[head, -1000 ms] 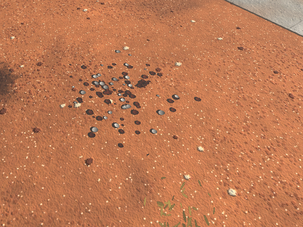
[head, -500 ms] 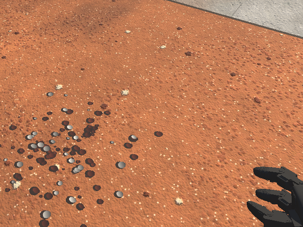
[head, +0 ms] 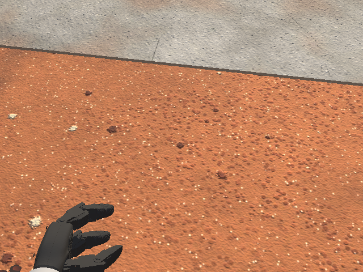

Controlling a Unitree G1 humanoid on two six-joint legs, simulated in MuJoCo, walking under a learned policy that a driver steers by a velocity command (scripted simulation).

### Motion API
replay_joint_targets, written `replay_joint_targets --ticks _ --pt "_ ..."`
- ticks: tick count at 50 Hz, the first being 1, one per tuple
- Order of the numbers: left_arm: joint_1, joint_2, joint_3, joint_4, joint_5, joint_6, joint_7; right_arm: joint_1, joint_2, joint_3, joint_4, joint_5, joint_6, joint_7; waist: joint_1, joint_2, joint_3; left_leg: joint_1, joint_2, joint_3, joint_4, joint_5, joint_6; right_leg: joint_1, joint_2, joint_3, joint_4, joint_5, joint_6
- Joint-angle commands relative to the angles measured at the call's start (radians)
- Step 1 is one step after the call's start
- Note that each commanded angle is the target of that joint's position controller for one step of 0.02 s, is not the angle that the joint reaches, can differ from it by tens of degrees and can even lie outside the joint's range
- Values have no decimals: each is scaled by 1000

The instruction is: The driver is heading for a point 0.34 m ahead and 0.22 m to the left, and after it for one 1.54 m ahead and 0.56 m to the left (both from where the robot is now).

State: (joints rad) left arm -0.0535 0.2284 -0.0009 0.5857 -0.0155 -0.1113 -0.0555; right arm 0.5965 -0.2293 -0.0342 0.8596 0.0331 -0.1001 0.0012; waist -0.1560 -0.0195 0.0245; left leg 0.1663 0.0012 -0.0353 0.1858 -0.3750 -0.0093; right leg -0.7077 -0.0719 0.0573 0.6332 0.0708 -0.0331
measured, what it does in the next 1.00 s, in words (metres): walks ahead, turning left: right foot, then left foot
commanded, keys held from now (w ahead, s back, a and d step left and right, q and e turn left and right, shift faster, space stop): w+q+shift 0.76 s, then w+shift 0.24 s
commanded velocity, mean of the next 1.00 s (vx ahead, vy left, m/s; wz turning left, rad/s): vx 1.00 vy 0.00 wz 0.74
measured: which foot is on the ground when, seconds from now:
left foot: down 0.00-0.06, up 0.08-0.50, down 0.52-1.00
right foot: up 0.00-0.06, down 0.08-0.50, up 0.52-0.96, down 0.98-1.00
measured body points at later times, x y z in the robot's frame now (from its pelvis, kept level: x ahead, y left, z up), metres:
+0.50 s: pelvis +0.43 +0.03 -0.03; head +0.44 +0.06 +0.42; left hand +0.33 +0.30 -0.17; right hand +0.73 -0.11 -0.08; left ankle +0.59 +0.18 -0.70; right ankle +0.25 -0.16 -0.72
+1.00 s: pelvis +0.85 +0.23 -0.02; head +0.86 +0.25 +0.43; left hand +0.85 +0.58 -0.06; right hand +1.08 +0.04 -0.13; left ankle +0.60 +0.16 -0.70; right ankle +1.04 +0.24 -0.73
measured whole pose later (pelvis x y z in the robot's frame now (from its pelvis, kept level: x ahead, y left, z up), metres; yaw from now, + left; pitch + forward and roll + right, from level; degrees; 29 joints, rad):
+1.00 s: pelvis +0.85 +0.23 -0.02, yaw +48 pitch +1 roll -2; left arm 0.02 0.28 0.04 0.59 -0.02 -0.14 -0.02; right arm 0.41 -0.30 -0.07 0.76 0.01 -0.05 -0.01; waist -0.07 0.02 0.03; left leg 0.03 -0.09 -0.26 0.71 -0.54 0.10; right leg -0.53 0.02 0.01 0.57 -0.09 0.01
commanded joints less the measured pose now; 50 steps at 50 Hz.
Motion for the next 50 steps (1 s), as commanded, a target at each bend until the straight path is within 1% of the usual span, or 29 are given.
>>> replay_joint_targets --ticks 1,3,4,5,6,7,8,9,10,12,16,20,22,24,25,26,27,28,29,30,31,34,38,41,45,47,48,49,50 --pt "-26 146 63 -74 -12 -29 1 -60 -210 -38 -59 -3 3 -12 142 140 50 -202 222 -128 38 680 156 315 82 -46 -88 -53 -11" --pt "289 220 108 -14 -19 -17 28 -96 -237 -38 -62 -29 19 -13 338 198 -150 -350 169 -83 462 872 102 745 75 -55 -35 -159 -45" --pt "524 310 130 28 -3 -1 51 -94 -143 -9 -106 -68 13 -17 402 39 -354 -601 103 -74 844 514 71 1096 -169 209 22 -326 -75" --pt "550 370 131 58 31 -4 28 89 26 32 -129 3 -11 -10 268 -343 -579 -848 -8 -137 1160 -119 56 1300 -371 761 -225 -784 -224" --pt "536 252 113 73 18 -4 26 -33 -82 6 -126 55 -15 -21 305 -281 -433 -978 35 -138 1274 -70 62 1190 -338 816 -374 -919 -193" --pt "482 190 97 93 4 -6 32 -177 -122 -8 -158 57 -13 -27 315 -201 -228 -1066 71 -92 1299 1 63 1052 -314 629 -364 -782 -157" --pt "422 160 88 105 12 -5 33 -238 -115 -8 -170 31 -7 -28 278 -79 -142 -1028 119 -79 1258 67 64 890 -289 476 -356 -584 -144" --pt "369 121 81 119 31 -8 31 -269 -108 -16 -176 7 5 -22 235 -49 -76 -962 149 -79 1203 105 65 742 -242 346 -372 -456 -134" --pt "326 88 75 133 45 -11 34 -240 -83 -19 -180 12 25 -9 183 -98 -56 -903 178 -94 1179 122 64 656 -225 257 -390 -394 -130" --pt "265 64 76 155 23 -15 34 -250 -42 -16 -195 24 68 5 140 -106 12 -897 210 -88 1136 86 60 560 -222 108 -445 -302 -116" --pt "216 131 90 161 31 -23 52 -330 -58 -13 -242 -2 84 19 105 -30 98 -939 206 -57 999 302 39 489 -187 -128 -511 -137 -105" --pt "278 218 104 174 21 -19 65 -487 -93 -12 -282 -5 68 58 157 65 142 -858 149 76 694 512 86 583 -146 -290 -541 -42 -57" --pt "299 279 115 174 21 -4 65 -510 -127 -25 -299 1 61 73 146 31 113 -771 77 166 608 491 118 694 -156 -324 -461 363 -38" --pt "304 342 130 163 10 27 69 -399 -194 -56 -290 20 71 72 62 -60 16 -632 -15 236 625 337 152 805 -181 -332 -228 891 -34" --pt "279 361 136 149 3 40 68 -235 -247 -83 -258 24 82 67 -28 -98 -66 -433 -50 240 646 248 181 759 -194 -321 -8 1022 -41" --pt "240 340 129 133 -1 39 66 5 -326 -127 -192 20 95 52 -143 -64 -168 -85 -69 176 581 256 224 582 -165 -295 312 922 -29" --pt "243 170 81 132 12 18 57 32 -353 -128 -146 28 106 35 -91 191 -72 22 8 -33 520 229 267 297 19 -260 774 -192 20" --pt "387 47 38 40 2 -32 46 -99 -385 -108 -214 -7 76 42 128 464 -230 229 184 -665 277 -65 484 -83 178 -44 1061 -681 31" --pt "269 181 50 8 -11 -73 38 -115 -294 -94 -258 -15 53 49 49 261 -278 209 249 -868 72 -323 448 -139 120 106 989 -559 -22" --pt "166 211 60 -15 -36 -84 40 -119 -265 -88 -250 -26 30 52 58 118 -139 67 246 -848 10 -342 398 -155 93 89 892 -482 -44" --pt "153 184 55 -3 -18 -81 52 -173 -246 -81 -248 -27 13 58 118 -70 -68 -104 217 -769 18 -261 355 -77 48 95 784 -418 -43" --pt "227 181 67 24 16 -33 56 -298 -207 -66 -275 -26 2 37 211 -25 1 -387 102 -532 38 -32 351 84 -7 117 592 -365 23" --pt "18 110 47 -44 41 -14 59 -255 -179 -56 -244 -2 14 -11 139 -2 85 -558 3 -332 34 193 311 157 24 29 214 -139 97" --pt "-65 75 40 -73 25 -23 40 -209 -184 -60 -208 -3 25 -19 63 66 55 -595 -7 -260 45 157 246 309 64 -35 -18 120 109" --pt "-90 144 70 -87 -7 -36 29 -151 -161 -59 -151 4 27 -24 46 129 63 -333 83 -328 120 214 225 250 39 10 -143 97 75" --pt "31 195 99 -63 -12 -42 32 -167 -190 -71 -144 -13 41 -24 121 161 6 -196 119 -329 239 592 206 314 60 -24 -133 -37 35" --pt "186 235 123 -33 -21 -38 42 -202 -207 -70 -153 -36 48 -13 217 171 -95 -182 99 -294 406 828 181 474 79 -60 -116 -91 2" --pt "435 250 126 10 -19 -27 51 -272 -178 -53 -185 -59 47 -4 351 161 -252 -366 75 -266 707 802 155 813 2 11 -9 -190 -31" --pt "552 332 136 48 14 -22 43 -48 -19 -15 -181 -29 32 1 242 -274 -439 -715 -86 -197 1146 148 84 1193 -224 512 -98 -550 -205"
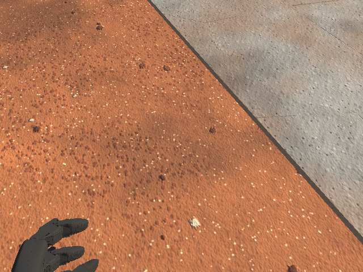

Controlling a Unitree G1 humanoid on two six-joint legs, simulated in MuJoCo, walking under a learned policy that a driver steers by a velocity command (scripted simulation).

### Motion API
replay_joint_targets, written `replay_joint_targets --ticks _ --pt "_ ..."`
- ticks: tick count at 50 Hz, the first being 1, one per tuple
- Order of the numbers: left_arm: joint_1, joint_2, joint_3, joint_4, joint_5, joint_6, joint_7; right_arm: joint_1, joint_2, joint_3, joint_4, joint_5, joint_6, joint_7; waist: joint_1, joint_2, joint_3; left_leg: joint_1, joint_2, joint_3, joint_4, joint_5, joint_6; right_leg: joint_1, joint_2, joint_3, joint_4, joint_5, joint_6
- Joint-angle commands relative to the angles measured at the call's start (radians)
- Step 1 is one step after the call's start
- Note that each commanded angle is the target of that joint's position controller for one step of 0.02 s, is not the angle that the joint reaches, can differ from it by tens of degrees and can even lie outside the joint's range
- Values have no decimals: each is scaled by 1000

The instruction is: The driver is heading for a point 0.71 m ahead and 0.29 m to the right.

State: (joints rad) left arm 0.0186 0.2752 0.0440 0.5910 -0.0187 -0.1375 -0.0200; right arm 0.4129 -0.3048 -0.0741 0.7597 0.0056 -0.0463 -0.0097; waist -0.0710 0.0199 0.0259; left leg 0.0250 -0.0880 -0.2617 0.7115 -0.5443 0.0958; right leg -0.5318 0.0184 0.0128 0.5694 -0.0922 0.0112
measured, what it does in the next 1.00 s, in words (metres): walks ahead, turning right: left foot, then right foot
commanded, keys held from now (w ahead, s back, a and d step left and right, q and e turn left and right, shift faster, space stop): w+shift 0.12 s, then w+e+shift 0.64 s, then shift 0.24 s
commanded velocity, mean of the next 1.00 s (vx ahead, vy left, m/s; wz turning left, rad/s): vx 0.91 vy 0.00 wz -0.47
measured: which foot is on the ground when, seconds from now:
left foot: down 0.00-0.00, up 0.02-0.42, down 0.44-0.84, up 0.86-1.00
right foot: down 0.00-0.46, up 0.48-0.84, down 0.86-1.00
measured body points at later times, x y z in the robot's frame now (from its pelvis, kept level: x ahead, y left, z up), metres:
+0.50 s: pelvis +0.43 -0.01 +0.01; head +0.47 -0.01 +0.46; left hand +0.42 +0.25 -0.12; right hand +0.68 -0.25 -0.03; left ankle +0.56 +0.11 -0.71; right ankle +0.19 -0.12 -0.63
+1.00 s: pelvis +0.80 -0.17 +0.01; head +0.84 -0.20 +0.45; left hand +1.07 -0.02 -0.09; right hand +0.77 -0.47 -0.11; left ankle +0.77 +0.04 -0.59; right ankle +0.87 -0.27 -0.71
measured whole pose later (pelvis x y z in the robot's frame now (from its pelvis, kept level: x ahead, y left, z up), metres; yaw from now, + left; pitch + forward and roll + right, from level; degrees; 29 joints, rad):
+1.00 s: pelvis +0.80 -0.17 +0.01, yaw -33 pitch +0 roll +1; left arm 0.18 0.30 0.04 0.67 0.01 -0.04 -0.05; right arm 0.17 -0.30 -0.02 0.75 0.03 -0.09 -0.01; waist 0.00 0.01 0.12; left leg -0.35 0.05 -0.05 1.36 -0.47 -0.03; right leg -0.48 0.08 -0.07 0.65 -0.16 -0.13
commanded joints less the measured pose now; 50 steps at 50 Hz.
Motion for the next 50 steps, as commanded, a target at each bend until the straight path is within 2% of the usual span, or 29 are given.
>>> replay_joint_targets --ticks 1,2,3,4,7,9,13,17,20,21,22,23,24,25,27,29,32,35,37,39,41,42,43,44,45,46,47,48,50 --pt "526 234 82 82 18 -3 -16 157 27 44 -70 59 -32 11 172 -489 -445 -777 -4 43 760 67 -28 1054 -401 972 -297 -780 -288" --pt "448 141 63 72 8 5 -8 -15 -61 28 -93 66 -35 8 204 -301 -238 -863 61 81 780 133 -10 918 -376 867 -331 -781 -247" --pt "404 123 55 81 20 16 -4 -168 -79 29 -125 40 -43 9 210 -95 -116 -837 91 116 729 185 -3 749 -322 691 -328 -578 -216" --pt "382 122 50 93 33 15 -9 -239 -59 32 -150 18 -53 12 180 -14 -48 -814 114 120 670 205 1 620 -284 583 -323 -437 -217" --pt "336 36 15 124 23 7 -22 -216 -15 35 -146 19 -46 24 81 -90 0 -720 183 134 504 247 3 450 -195 406 -374 -273 -219" --pt "361 51 13 142 1 8 -18 -254 6 46 -173 0 -52 25 60 -68 55 -770 205 156 403 261 -26 389 -197 403 -411 -218 -255" --pt "410 105 27 155 -6 12 16 -450 8 60 -234 -15 -85 43 113 -43 113 -688 167 201 53 574 -98 286 -154 281 -471 -54 -251" --pt "510 113 24 196 -29 31 27 -570 -10 48 -261 5 -107 61 155 -71 103 -451 91 215 -170 719 -113 299 -165 265 -466 -9 -218" --pt "539 122 26 227 -20 58 33 -490 -83 7 -253 16 -112 48 86 -136 17 -335 54 229 -223 561 -79 464 -180 265 -254 398 -169" --pt "515 150 30 224 -4 68 30 -363 -121 -15 -237 21 -109 36 -3 -164 -78 -166 56 243 -206 505 -54 435 -152 236 -67 545 -137" --pt "442 150 27 183 18 72 27 -114 -152 -31 -194 20 -99 19 -135 -177 -230 173 170 158 -123 441 -17 228 -115 232 223 443 -104" --pt "562 -12 -13 147 19 53 26 55 -254 -54 -155 -9 -85 11 -89 133 -483 593 457 -277 -144 154 103 -102 -2 158 637 -114 -64" --pt "585 -19 -31 126 -41 40 27 66 -216 -43 -138 -5 -84 31 -71 372 -590 621 551 -642 -363 -179 163 -252 -14 179 836 -394 -67" --pt "453 65 -4 118 -66 44 38 13 -123 -28 -130 0 -76 21 -92 280 -356 479 496 -511 -415 -201 117 -365 -66 141 893 -333 -69" --pt "287 79 6 84 -28 54 35 -72 -56 -9 -90 -14 -66 13 -50 57 -110 156 432 -200 -424 158 80 -339 -138 90 840 -237 -68" --pt "291 22 7 64 -29 89 16 -162 -3 1 -64 -35 -69 14 42 87 -18 -67 394 -28 -479 283 72 -239 -196 104 781 -228 -65" --pt "258 -11 -1 26 -25 130 6 -259 -17 -7 -48 -6 -76 17 107 68 76 -210 401 166 -563 420 56 -257 -239 96 710 -195 -45" --pt "208 26 -1 5 -10 125 -17 -301 -90 -25 -47 -10 -86 5 129 18 99 -252 329 374 -609 480 23 -185 -222 46 505 66 -46" --pt "128 52 3 -6 -5 117 -35 -255 -137 -35 -35 -4 -85 2 94 -49 113 -214 298 462 -627 525 -4 -101 -178 -34 340 196 -74" --pt "82 75 11 -22 -2 109 -48 -213 -197 -46 -25 3 -76 5 88 -48 125 -129 307 494 -571 845 -16 -24 -108 -100 221 202 -104" --pt "167 131 36 -12 4 105 -51 -167 -261 -57 -19 20 -54 2 146 15 44 -22 328 486 -342 1360 -24 125 11 -170 168 91 -136" --pt "334 183 65 27 6 108 -46 -168 -276 -58 -20 24 -42 2 232 39 -52 -36 331 471 -123 1462 -31 322 53 -164 136 81 -165" --pt "495 237 97 72 9 121 -27 -177 -246 -44 -18 26 -44 5 323 -1 -130 -175 295 467 149 1329 -68 602 47 -104 61 211 -196" --pt "449 313 93 86 6 128 -4 -51 -66 3 -28 -22 -52 17 172 -361 -154 -462 129 445 592 11 -127 830 -144 161 131 647 -244" --pt "383 335 78 -2 41 104 -12 96 -74 32 -46 3 -75 28 96 -388 -490 -633 30 213 906 -166 -139 1014 -393 697 -19 506 -483" --pt "366 267 72 -21 34 96 -26 -61 -194 8 -43 30 -80 24 196 -128 -502 -609 75 144 874 -40 -121 902 -360 683 -148 374 -419" --pt "329 260 68 11 18 85 -29 -125 -165 12 -71 46 -77 14 151 -66 -322 -653 110 166 774 30 -114 748 -337 589 -185 302 -383" --pt "257 226 58 17 8 75 -27 -165 -142 19 -65 28 -66 -3 113 20 -189 -651 154 181 706 82 -123 573 -306 505 -194 347 -342" --pt "200 184 43 9 43 63 -19 -136 -155 12 -48 17 -28 -14 64 8 -143 -527 198 170 649 116 -124 344 -279 375 -205 522 -329"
